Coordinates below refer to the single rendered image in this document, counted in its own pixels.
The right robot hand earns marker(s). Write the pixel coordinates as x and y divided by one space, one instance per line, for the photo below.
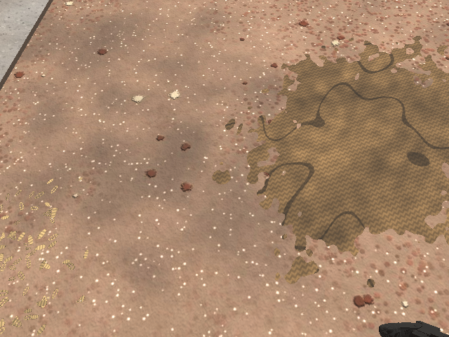
408 329

